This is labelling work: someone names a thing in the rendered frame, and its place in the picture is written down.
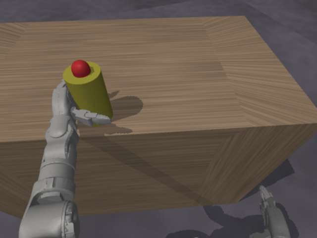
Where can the right robot hand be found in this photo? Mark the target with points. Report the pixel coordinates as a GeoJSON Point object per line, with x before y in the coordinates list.
{"type": "Point", "coordinates": [272, 217]}

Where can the left robot hand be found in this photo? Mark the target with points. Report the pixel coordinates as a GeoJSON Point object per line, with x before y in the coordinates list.
{"type": "Point", "coordinates": [64, 104]}

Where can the left robot arm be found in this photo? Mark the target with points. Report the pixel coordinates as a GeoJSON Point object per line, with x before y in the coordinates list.
{"type": "Point", "coordinates": [50, 212]}

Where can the bottle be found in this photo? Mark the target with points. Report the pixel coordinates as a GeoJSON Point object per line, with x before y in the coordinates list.
{"type": "Point", "coordinates": [85, 82]}

